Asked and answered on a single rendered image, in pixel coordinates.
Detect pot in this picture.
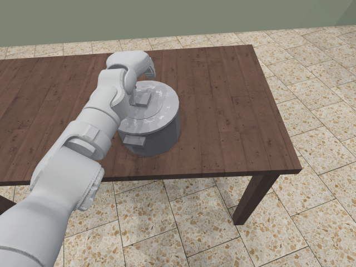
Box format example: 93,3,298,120
118,110,181,156

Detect left robot hand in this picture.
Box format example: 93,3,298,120
106,50,156,106

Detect left robot upper arm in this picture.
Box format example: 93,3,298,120
0,146,105,267

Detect knob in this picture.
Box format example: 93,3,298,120
133,92,152,108

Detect table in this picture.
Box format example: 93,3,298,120
0,44,302,225

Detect left robot forearm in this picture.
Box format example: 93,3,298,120
29,62,137,191

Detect lid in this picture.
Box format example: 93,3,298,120
118,81,179,135

